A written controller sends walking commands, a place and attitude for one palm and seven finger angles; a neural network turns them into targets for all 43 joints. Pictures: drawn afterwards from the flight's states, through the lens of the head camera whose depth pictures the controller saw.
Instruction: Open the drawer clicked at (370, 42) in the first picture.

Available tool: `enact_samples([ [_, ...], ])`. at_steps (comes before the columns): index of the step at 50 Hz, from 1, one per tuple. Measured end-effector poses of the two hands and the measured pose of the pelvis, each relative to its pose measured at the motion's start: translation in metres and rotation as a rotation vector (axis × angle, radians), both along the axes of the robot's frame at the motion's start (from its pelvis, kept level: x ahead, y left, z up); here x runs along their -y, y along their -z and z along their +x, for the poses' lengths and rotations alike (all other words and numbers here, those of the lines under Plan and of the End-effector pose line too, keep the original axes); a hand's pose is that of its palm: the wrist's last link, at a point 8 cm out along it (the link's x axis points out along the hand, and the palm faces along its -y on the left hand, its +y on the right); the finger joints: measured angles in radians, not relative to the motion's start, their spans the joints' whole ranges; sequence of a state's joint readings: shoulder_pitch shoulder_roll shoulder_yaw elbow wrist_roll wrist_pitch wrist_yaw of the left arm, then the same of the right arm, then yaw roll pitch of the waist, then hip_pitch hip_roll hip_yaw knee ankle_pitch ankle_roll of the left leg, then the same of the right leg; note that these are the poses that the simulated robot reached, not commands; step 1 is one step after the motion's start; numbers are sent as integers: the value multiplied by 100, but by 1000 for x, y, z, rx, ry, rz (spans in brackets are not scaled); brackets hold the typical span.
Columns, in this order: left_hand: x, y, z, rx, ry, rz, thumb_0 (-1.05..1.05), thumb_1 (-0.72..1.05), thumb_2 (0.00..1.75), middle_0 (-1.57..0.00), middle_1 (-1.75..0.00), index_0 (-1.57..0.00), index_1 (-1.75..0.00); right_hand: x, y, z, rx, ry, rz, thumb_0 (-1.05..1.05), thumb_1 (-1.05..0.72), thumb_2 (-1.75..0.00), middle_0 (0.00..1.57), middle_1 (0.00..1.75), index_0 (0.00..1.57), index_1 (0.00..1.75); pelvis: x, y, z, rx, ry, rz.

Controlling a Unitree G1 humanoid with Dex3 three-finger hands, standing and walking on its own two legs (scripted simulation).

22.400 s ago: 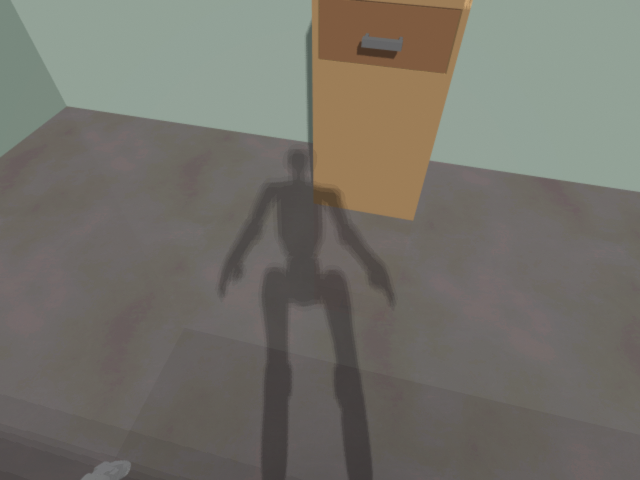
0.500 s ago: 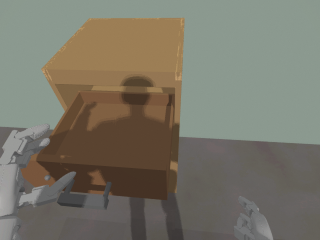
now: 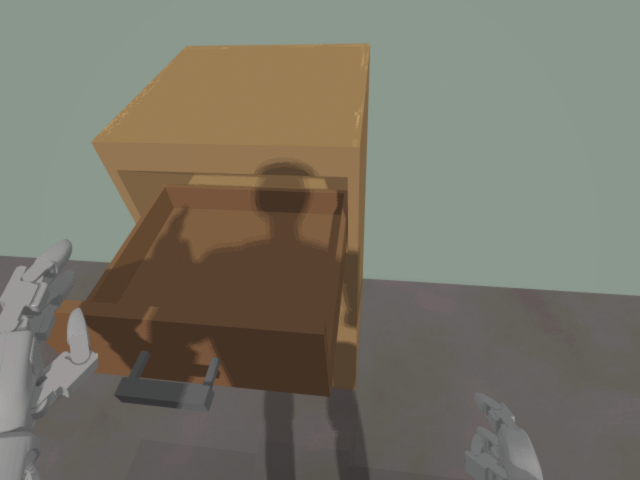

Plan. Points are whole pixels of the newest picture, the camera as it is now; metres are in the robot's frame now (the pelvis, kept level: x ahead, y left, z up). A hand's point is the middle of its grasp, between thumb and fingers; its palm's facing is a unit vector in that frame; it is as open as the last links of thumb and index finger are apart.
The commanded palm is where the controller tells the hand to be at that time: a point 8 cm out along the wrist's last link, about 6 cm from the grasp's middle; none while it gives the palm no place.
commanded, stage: step back with the hand held close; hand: left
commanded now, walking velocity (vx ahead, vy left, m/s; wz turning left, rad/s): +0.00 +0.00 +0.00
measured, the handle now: (171, 377) +0.24 +0.24 -0.01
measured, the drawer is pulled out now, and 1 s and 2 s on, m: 0.30 0.30 0.30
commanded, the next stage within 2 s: stop stepping back and stand still in 1.18 s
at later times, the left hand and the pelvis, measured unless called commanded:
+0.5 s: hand (59, 386) +0.15 +0.26 +0.15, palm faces +0.28 -0.81 -0.52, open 7.4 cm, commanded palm +0.09 +0.30 +0.18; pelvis -0.04 +0.02 -0.01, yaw +0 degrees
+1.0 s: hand out of the picture +0.10 +0.28 +0.16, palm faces +0.36 -0.82 -0.45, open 7.4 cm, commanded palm +0.03 +0.32 +0.18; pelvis -0.10 +0.04 -0.01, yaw -1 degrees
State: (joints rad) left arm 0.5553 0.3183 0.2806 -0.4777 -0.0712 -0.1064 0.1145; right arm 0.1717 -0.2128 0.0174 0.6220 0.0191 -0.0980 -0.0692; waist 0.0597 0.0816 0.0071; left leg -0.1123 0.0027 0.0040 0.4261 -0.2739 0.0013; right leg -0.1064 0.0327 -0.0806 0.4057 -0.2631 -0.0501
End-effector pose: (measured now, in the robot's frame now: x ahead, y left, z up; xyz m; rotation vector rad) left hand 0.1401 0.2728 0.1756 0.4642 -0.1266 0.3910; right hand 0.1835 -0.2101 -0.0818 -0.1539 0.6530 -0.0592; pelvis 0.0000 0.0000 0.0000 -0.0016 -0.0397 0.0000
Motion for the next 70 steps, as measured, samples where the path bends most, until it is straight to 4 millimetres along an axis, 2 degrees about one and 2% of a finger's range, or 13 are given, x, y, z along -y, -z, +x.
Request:
enact_samples([
  [9, -3, -10, 3, 24, 30, 82, 1, 88, 90, -22, -30, -21, -30, 15, 3, -16, -46, 34, -22, 1, -91, -90, 20, 30, 21, 30, 2, 2, -9, -41, -5, -12],
  [18, -7, 6, -1, -63, 120, 90, 1, 88, 90, -22, -30, -21, -30, 26, 1, -46, -106, 130, -79, 1, -91, -90, 20, 30, 21, 30, -13, 4, -25, -77, 10, -3],
  [27, -24, -1, -28, -8, 117, 127, 1, 88, 90, -22, -30, -21, -30, 6, -4, -65, -85, 103, -93, 1, -91, -90, 20, 30, 20, 30, -22, 8, -49, -84, 7, 0],
  [36, -28, 1, -60, 63, 84, 89, 1, 88, 90, -22, -30, -21, -30, -15, -1, -81, -51, 42, -71, 1, -91, -90, 20, 30, 21, 30, -27, 14, -73, -80, 1, -20],
  [43, -42, 5, -72, 108, 94, 75, 1, 88, 90, -22, -30, -21, -30, -18, 0, -108, -84, 59, -124, 1, -91, -90, 20, 30, 21, 30, -40, 16, -88, -63, 4, -30],
  [47, -50, -2, -75, 112, 86, 108, 1, 88, 90, -22, -30, -21, -30, -24, -5, -121, -78, 66, -121, 1, -91, -90, 20, 30, 21, 30, -42, 12, -95, -77, 2, -40],
  [51, -44, -6, -79, 119, 118, 103, 1, 89, 90, -21, -30, -21, -30, -28, -6, -133, -78, 48, -100, 1, -91, -90, 20, 30, 21, 30, -39, 8, -107, -97, 35, -41],
  [55, -24, -5, -86, 103, 192, 88, 1, 89, 90, -21, -30, -21, -30, -25, -5, -145, -65, 28, -78, 1, -91, -90, 20, 30, 21, 30, -31, 8, -128, -112, 62, -34],
  [59, 0, -4, -103, 75, 273, 128, 1, 89, 90, -21, -30, -21, -30, -13, 1, -161, -33, 20, -53, 1, -91, -90, 20, 30, 21, 30, -17, 14, -159, -120, 80, -14],
  [63, 19, -10, -135, 32, 321, 155, 1, 88, 90, -22, -30, -21, -30, 7, 6, -189, -43, 49, -28, 1, -91, -90, 20, 30, 21, 30, -6, 13, -189, -90, 55, -56],
  [66, 19, -13, -162, 10, 284, 165, 1, 88, 90, -22, -30, -22, -30, 23, 2, -215, -94, 103, -40, 1, -91, -90, 20, 30, 21, 30, 0, 7, -198, -94, 57, -5],
  [70, 5, -3, -187, -35, 151, 141, 1, 88, 90, -22, -30, -22, -30, 37, -6, -242, -119, 144, -81, 1, -91, -90, 20, 30, 21, 30, 3, 1, -210, -100, 49, 34],
])
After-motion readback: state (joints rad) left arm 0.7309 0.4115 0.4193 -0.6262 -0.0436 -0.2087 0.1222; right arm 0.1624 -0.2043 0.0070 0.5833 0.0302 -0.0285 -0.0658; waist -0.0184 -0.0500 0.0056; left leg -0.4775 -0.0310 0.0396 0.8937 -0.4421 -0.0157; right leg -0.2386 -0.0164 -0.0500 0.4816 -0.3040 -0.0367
